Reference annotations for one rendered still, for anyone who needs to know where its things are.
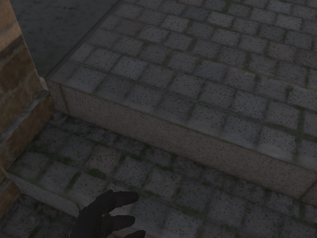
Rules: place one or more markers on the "left robot hand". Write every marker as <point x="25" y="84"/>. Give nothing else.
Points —
<point x="91" y="224"/>

